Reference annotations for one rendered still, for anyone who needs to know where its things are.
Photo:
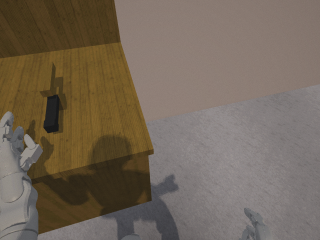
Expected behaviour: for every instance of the tap lever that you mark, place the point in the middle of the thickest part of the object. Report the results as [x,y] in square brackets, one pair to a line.
[52,114]

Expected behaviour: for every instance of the robot left hand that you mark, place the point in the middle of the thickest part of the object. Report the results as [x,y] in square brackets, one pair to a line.
[12,160]

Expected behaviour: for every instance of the robot right hand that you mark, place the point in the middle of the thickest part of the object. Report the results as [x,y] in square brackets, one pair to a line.
[260,230]

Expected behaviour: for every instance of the counter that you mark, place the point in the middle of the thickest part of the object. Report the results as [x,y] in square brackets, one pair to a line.
[97,162]

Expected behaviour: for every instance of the left robot forearm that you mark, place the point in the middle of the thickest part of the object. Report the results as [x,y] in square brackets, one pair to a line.
[19,218]

